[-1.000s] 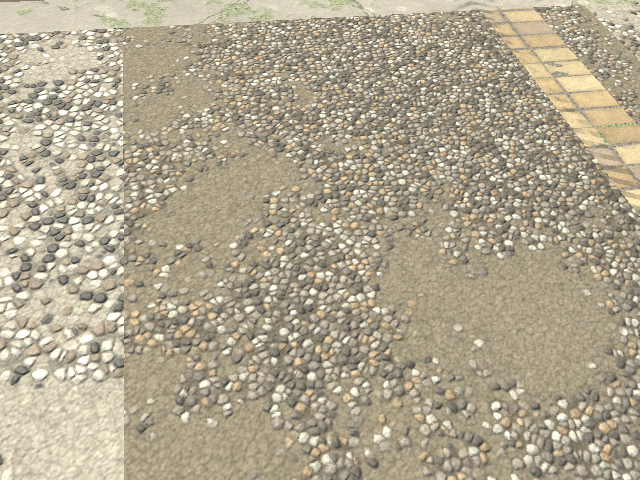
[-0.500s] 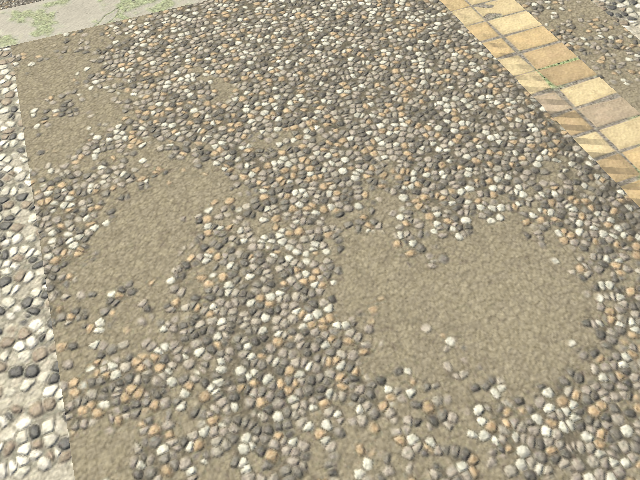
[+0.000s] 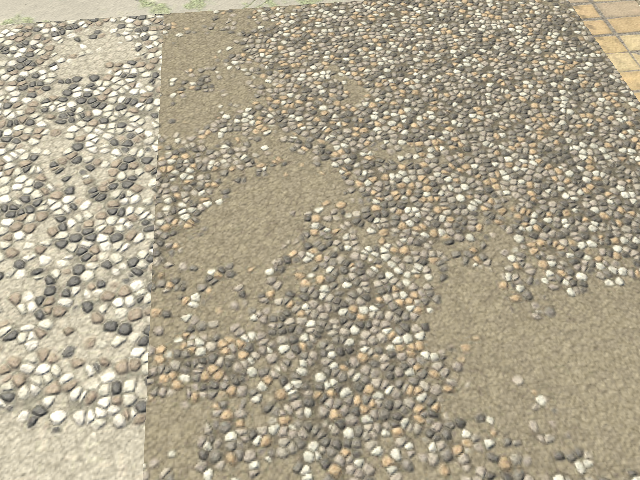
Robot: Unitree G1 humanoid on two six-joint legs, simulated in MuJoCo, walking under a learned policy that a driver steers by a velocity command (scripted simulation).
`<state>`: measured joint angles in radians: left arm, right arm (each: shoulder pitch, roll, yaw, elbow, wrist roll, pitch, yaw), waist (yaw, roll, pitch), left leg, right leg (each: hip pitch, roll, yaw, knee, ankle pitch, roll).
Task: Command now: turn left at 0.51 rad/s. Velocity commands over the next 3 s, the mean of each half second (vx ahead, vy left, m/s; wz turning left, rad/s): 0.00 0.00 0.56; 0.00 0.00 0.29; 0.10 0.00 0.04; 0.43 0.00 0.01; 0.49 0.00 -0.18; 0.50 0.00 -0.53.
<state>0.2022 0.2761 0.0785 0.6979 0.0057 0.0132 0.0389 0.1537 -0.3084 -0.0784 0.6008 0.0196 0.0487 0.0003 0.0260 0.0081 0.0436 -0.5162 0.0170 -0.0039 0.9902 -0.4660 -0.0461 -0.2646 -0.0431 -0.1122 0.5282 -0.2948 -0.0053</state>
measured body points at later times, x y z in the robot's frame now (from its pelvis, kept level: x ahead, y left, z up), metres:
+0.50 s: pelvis +0.01 +0.04 +0.00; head +0.04 +0.07 +0.45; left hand +0.10 +0.35 -0.10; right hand +0.25 -0.19 -0.07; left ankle +0.01 +0.13 -0.73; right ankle +0.07 -0.11 -0.70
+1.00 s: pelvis +0.00 +0.04 +0.00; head +0.01 +0.05 +0.45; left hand +0.00 +0.32 -0.11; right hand +0.25 -0.13 -0.09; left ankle -0.07 +0.15 -0.73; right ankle +0.06 -0.09 -0.73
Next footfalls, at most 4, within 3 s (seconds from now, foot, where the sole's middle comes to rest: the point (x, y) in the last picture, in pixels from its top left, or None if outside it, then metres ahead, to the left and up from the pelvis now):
0.12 left None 0.05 0.14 -0.77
0.60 right None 0.10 -0.07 -0.77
0.92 left None -0.03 0.16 -0.77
2.00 left None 0.37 0.31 -0.77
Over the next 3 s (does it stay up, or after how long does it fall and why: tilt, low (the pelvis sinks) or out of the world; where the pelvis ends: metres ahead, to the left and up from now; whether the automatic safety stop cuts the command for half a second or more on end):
stays up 0.81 0.31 0.00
